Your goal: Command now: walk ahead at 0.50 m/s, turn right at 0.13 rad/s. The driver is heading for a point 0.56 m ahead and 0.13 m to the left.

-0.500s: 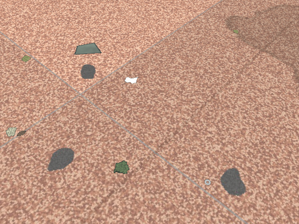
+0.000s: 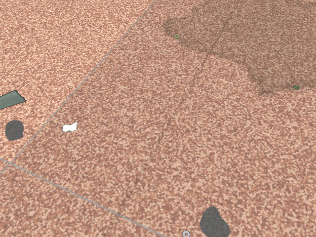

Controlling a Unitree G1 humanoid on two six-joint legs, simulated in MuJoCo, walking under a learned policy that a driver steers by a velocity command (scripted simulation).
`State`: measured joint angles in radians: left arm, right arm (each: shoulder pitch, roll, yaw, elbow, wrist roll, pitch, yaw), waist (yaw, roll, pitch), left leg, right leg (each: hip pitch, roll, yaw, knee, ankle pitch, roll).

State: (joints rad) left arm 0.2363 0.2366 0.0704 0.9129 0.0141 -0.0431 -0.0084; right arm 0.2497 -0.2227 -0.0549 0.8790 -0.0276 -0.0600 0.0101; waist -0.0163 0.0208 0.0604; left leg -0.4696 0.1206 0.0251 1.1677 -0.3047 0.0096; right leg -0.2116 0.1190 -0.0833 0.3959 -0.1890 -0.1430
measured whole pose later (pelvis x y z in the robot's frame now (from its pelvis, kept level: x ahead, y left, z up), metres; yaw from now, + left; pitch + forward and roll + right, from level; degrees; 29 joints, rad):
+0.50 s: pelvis +0.18 +0.03 -0.01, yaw +12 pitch +0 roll +0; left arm 0.16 0.22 0.04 0.85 0.03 -0.01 0.03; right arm 0.25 -0.25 -0.07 0.87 0.00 0.00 -0.01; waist -0.02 -0.01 0.09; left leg -0.34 -0.11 0.03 0.46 -0.12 0.13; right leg -0.47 0.01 0.01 1.23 -0.43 0.01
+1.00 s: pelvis +0.22 -0.02 +0.00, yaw +24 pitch +1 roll +1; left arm 0.25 0.23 0.02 0.81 0.02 0.00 0.04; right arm 0.21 -0.27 -0.07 0.81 -0.02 0.04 0.00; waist 0.00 0.05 0.01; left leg -0.40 -0.14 -0.14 0.74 -0.39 0.02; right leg -0.21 0.03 0.02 0.43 -0.23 -0.04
